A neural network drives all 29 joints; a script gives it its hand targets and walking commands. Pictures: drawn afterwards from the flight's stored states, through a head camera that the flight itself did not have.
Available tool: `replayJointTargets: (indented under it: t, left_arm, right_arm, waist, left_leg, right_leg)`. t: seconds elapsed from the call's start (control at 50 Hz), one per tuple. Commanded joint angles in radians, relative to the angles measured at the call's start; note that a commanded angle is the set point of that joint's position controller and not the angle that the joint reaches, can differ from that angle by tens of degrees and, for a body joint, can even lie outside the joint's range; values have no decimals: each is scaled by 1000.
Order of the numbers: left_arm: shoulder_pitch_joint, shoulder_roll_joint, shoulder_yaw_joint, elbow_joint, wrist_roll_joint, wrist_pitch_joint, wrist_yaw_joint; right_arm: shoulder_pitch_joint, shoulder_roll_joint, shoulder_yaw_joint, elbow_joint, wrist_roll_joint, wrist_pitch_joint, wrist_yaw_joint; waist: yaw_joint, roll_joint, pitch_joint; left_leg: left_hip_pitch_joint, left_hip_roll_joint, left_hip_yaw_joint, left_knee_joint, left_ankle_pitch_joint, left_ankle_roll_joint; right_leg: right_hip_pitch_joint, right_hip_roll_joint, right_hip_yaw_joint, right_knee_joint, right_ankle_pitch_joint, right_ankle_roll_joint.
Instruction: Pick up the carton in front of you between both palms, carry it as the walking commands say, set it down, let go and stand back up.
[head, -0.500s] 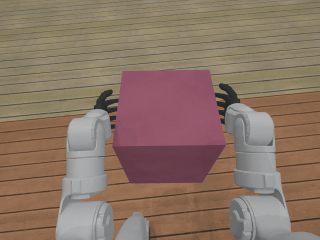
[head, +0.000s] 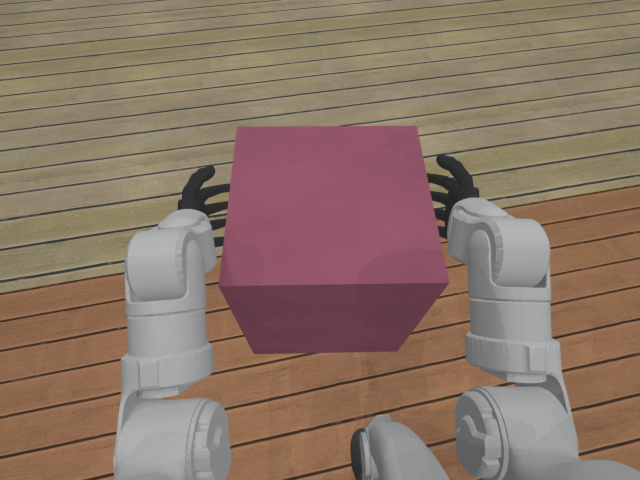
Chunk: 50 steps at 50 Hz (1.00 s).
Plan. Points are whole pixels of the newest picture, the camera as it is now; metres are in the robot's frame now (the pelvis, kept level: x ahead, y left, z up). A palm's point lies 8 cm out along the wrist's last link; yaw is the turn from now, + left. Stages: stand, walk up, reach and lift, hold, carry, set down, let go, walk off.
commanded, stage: carry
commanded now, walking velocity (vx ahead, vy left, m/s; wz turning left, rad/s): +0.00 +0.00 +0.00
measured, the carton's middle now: (326, 252) +0.38 -0.01 +0.03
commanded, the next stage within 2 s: none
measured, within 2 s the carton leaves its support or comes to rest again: neither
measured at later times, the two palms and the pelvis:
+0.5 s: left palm (179, 169) +0.46 +0.16 +0.11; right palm (419, 148) +0.47 -0.14 +0.12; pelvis +0.10 +0.00 -0.01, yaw +1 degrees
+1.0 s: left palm (157, 180) +0.43 +0.18 +0.12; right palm (411, 160) +0.44 -0.12 +0.13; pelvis +0.09 +0.02 -0.01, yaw +1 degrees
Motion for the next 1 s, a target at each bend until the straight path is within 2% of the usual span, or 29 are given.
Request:
replayJointTargets:
  t: [0.0,0.02,0.04,0.06,0.08,0.1,0.12,0.14,0.16,0.18,0.22,0.26,0.32,0.36,0.38,0.46,0.54,0.7,0.84,0.98]
  left_arm:
    - [-670,-1009,-670,-83,-370,-31,-190]
    - [-655,-1000,-663,-58,-365,-26,-198]
    - [-639,-990,-654,-29,-359,-22,-208]
    - [-627,-977,-639,-2,-355,-20,-219]
    - [-626,-963,-623,26,-347,-19,-227]
    - [-599,-974,-606,72,-346,-20,-233]
    - [-593,-1000,-607,86,-359,-26,-242]
    - [-636,-1039,-614,65,-380,-34,-251]
    - [-696,-1067,-625,26,-403,-42,-256]
    - [-746,-1090,-633,-8,-425,-47,-258]
    - [-794,-1110,-652,-60,-455,-50,-255]
    - [-805,-1104,-663,-98,-468,-48,-248]
    - [-796,-1070,-672,-112,-473,-37,-244]
    - [-746,-1050,-664,-75,-461,-24,-244]
    - [-723,-1045,-657,-46,-451,-18,-246]
    - [-694,-1056,-625,65,-422,-15,-259]
    - [-771,-1081,-606,74,-432,-29,-263]
    - [-786,-1090,-568,104,-435,-24,-252]
    - [-782,-1088,-533,154,-421,-23,-251]
    - [-801,-1094,-523,151,-427,-23,-247]
  right_arm:
    - [-644,1032,708,-67,430,23,258]
    - [-638,1025,707,-41,422,25,258]
    - [-636,1023,707,-12,417,26,260]
    - [-631,1019,706,17,411,26,262]
    - [-644,1034,701,50,410,30,263]
    - [-634,1055,686,82,409,36,262]
    - [-644,1071,682,91,409,34,264]
    - [-672,1089,682,77,406,28,265]
    - [-703,1111,682,59,409,21,263]
    - [-722,1129,683,43,414,14,258]
    - [-721,1144,683,19,415,4,243]
    - [-698,1140,681,-2,408,2,231]
    - [-692,1102,684,-29,402,11,219]
    - [-656,1067,670,-2,389,24,218]
    - [-637,1058,661,22,382,29,220]
    - [-619,1055,627,106,362,32,243]
    - [-706,1074,614,100,379,22,254]
    - [-727,1077,579,130,385,29,250]
    - [-733,1079,546,181,379,28,254]
    - [-750,1085,531,182,381,28,249]
  waist:
    - [-25,122,-559]
    - [-6,108,-546]
    - [29,89,-544]
    - [61,20,-550]
    - [73,-104,-630]
    - [84,-222,-693]
    - [80,-196,-693]
    - [78,-142,-675]
    - [67,-112,-653]
    - [66,-116,-644]
    - [64,-106,-654]
    - [60,-106,-661]
    - [60,-93,-643]
    - [62,-24,-648]
    - [59,-4,-640]
    - [54,35,-595]
    - [55,22,-558]
    - [53,10,-488]
    - [53,9,-454]
    - [52,6,-460]
  left_leg:
    - [439,195,-115,88,973,64]
    - [394,177,-87,136,918,47]
    - [289,161,-63,197,824,17]
    - [116,130,-57,243,543,-30]
    - [-96,77,-66,350,83,-88]
    - [-192,8,-109,438,-336,-111]
    - [-231,21,-153,409,-389,-98]
    - [-216,40,-156,329,-368,-86]
    - [-176,53,-143,221,-312,-84]
    - [-119,48,-130,136,-260,-89]
    - [1,22,-90,63,-177,-100]
    - [75,33,-75,-35,-36,-105]
    - [126,82,-111,-37,150,-91]
    - [158,136,-140,35,396,-64]
    - [166,151,-147,41,467,-57]
    - [174,181,-161,45,611,-42]
    - [140,189,-162,15,541,-35]
    - [79,183,-175,-70,200,-29]
    - [53,185,-176,-87,194,-30]
    - [55,182,-173,-84,200,-31]
  right_leg:
    - [102,60,-71,-156,125,-12]
    - [196,61,-78,-272,203,-21]
    - [373,40,-71,-387,352,-34]
    - [579,-82,38,-344,751,-64]
    - [840,-301,234,-154,1373,-177]
    - [946,-383,335,-146,1495,-286]
    - [941,-379,342,-173,1321,-303]
    - [897,-335,312,-203,1112,-265]
    - [837,-298,276,-222,989,-215]
    - [783,-271,246,-244,893,-185]
    - [701,-245,197,-266,753,-154]
    - [664,-216,147,-252,683,-130]
    - [639,-179,126,-208,779,-102]
    - [588,-152,94,-182,708,-89]
    - [562,-140,83,-173,656,-86]
    - [489,-121,64,-162,538,-85]
    - [487,-129,73,-185,460,-76]
    - [465,-136,94,-261,144,-56]
    - [457,-138,88,-265,137,-45]
    - [454,-140,85,-262,146,-42]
